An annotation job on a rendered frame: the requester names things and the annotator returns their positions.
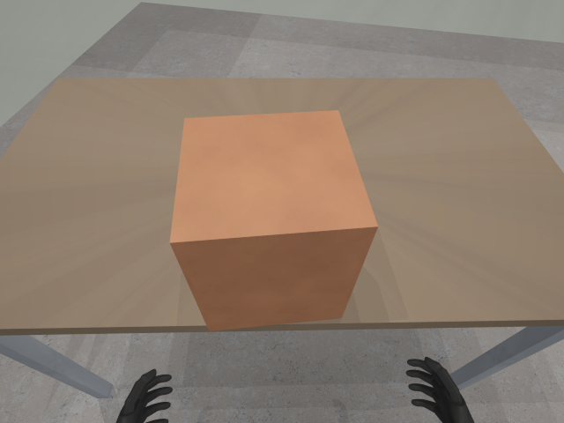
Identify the carton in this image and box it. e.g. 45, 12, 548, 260
170, 110, 378, 331

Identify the table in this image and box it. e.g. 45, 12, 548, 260
0, 78, 564, 398

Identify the right robot hand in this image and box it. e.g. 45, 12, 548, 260
406, 357, 474, 423

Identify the left robot hand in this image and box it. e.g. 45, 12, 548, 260
116, 369, 173, 423

